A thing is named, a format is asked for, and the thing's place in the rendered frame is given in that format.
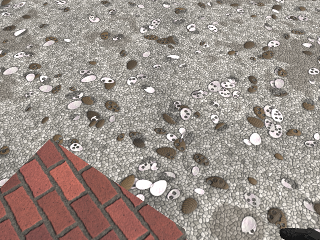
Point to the right robot hand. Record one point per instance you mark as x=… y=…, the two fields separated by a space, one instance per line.
x=299 y=234

